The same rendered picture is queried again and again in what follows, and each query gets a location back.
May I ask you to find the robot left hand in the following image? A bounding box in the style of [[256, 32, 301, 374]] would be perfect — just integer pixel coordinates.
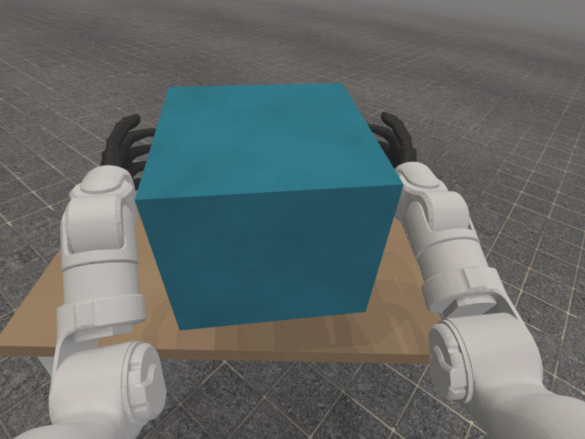
[[101, 114, 156, 191]]

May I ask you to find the table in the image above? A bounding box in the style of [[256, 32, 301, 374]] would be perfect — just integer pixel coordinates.
[[0, 178, 441, 377]]

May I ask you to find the robot left upper arm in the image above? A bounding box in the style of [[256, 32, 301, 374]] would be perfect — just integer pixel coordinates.
[[14, 340, 166, 439]]

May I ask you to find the right robot forearm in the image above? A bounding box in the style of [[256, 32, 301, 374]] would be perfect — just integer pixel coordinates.
[[394, 162, 543, 381]]

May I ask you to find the carton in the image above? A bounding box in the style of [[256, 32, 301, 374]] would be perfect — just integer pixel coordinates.
[[135, 83, 404, 330]]

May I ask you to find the left robot forearm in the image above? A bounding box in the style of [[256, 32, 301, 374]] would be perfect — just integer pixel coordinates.
[[48, 166, 146, 423]]

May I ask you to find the robot right upper arm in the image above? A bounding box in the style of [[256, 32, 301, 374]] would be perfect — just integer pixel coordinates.
[[429, 313, 585, 439]]

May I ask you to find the robot right hand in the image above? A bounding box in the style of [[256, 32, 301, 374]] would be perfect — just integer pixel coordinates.
[[367, 112, 417, 169]]

